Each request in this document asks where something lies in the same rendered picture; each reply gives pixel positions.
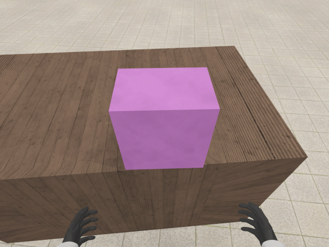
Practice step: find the carton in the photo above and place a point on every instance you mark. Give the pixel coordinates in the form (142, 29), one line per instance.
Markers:
(163, 118)

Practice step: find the pedestal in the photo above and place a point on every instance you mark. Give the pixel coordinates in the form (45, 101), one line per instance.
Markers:
(59, 152)

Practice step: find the robot left hand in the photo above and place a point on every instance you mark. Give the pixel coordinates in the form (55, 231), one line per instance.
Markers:
(75, 230)

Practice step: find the robot right hand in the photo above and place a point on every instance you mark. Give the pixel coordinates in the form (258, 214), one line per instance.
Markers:
(263, 230)

